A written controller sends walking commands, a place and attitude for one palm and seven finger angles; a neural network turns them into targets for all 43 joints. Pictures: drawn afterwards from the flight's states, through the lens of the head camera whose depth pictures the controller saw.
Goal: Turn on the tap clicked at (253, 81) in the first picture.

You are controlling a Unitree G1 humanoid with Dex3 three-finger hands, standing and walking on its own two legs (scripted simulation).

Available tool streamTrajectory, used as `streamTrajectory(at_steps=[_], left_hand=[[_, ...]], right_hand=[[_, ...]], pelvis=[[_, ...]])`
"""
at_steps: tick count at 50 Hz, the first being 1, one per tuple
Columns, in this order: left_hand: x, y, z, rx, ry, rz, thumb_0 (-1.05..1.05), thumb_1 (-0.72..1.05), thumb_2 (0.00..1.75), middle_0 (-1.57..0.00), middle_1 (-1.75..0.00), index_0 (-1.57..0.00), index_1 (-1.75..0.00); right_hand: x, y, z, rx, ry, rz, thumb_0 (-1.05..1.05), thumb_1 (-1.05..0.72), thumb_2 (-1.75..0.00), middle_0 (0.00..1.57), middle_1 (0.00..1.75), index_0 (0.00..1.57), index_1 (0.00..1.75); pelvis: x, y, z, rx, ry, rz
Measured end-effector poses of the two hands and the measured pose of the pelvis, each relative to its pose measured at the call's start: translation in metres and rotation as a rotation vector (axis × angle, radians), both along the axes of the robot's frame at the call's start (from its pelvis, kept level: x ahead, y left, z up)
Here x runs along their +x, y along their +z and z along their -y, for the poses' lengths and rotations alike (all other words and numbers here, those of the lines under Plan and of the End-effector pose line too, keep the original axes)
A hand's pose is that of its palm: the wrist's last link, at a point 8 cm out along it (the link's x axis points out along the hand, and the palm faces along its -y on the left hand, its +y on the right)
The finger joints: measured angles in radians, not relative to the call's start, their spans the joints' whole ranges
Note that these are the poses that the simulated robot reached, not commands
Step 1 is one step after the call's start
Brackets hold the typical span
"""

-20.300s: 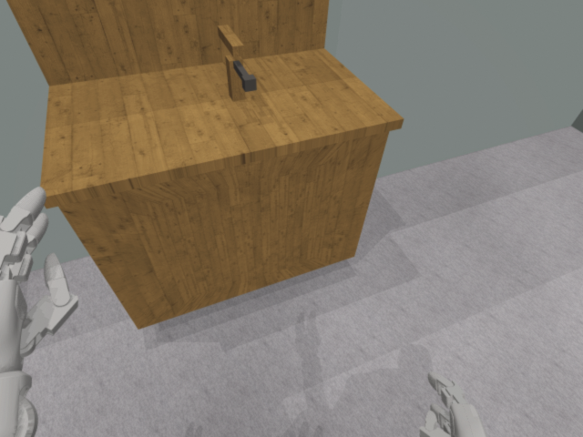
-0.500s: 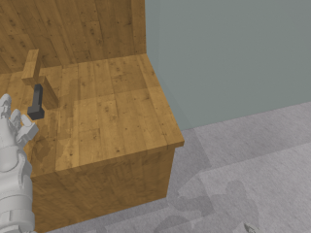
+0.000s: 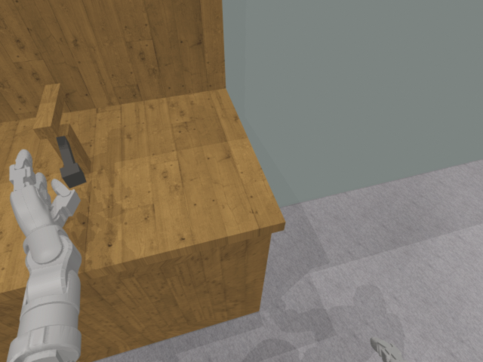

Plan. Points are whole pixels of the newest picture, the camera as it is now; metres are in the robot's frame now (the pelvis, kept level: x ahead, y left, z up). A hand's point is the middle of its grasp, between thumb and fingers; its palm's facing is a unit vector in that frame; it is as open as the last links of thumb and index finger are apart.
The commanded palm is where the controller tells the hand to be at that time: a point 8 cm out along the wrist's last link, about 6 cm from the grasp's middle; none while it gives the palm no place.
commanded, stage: push the lever round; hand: left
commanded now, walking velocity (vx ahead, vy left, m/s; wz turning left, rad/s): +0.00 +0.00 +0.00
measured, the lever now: (73, 175) +0.39 +0.31 +0.10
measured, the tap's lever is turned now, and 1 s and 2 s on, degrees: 15 42 66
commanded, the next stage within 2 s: none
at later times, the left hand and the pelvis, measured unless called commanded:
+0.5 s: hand (100, 184) +0.38 +0.26 +0.09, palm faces +0.69 -0.72 -0.06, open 7.8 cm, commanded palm +0.33 +0.28 +0.09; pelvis +0.00 +0.00 +0.00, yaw +0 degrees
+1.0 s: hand (120, 176) +0.40 +0.23 +0.09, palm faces +0.77 -0.63 -0.07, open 7.7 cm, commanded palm +0.35 +0.25 +0.09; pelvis -0.01 -0.01 +0.00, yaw +1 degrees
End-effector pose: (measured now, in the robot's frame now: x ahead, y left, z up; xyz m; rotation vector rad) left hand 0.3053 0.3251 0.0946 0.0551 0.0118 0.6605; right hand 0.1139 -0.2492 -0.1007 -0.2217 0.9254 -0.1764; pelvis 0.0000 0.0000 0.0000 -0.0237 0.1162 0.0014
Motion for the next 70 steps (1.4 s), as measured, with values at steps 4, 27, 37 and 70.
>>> streamTrajectory(at_steps=[4,27,37,70], left_hand=[[0.000,0.001,0.007,0.003,0.013,0.010,0.02,0.91,0.91,-0.15,-0.15,-0.15,-0.15],[0.021,0.003,0.046,0.001,0.116,-0.008,0.02,0.91,0.91,-0.15,-0.15,-0.15,-0.15],[0.024,0.001,0.060,-0.015,0.177,-0.035,0.01,0.91,0.91,-0.15,-0.15,-0.15,-0.15],[0.061,0.000,0.092,-0.036,0.310,-0.066,0.01,0.91,0.91,-0.15,-0.15,-0.15,-0.15]], right_hand=[[0.005,0.000,-0.003,0.001,0.010,0.000,0.01,-0.90,-0.90,0.20,0.30,0.20,0.30],[0.006,-0.006,-0.009,0.015,0.013,-0.036,0.01,-0.90,-0.90,0.20,0.30,0.20,0.30],[-0.002,-0.008,-0.003,0.015,0.005,-0.062,0.01,-0.90,-0.90,0.20,0.30,0.20,0.30],[-0.025,-0.021,0.013,0.036,-0.002,-0.160,0.01,-0.90,-0.90,0.20,0.30,0.20,0.30]], pelvis=[[0.001,0.000,-0.002,-0.001,0.004,0.003],[0.001,-0.001,-0.003,0.001,0.008,-0.003],[-0.002,-0.001,0.002,0.004,0.009,0.003],[0.002,-0.004,0.014,0.008,0.017,-0.047]])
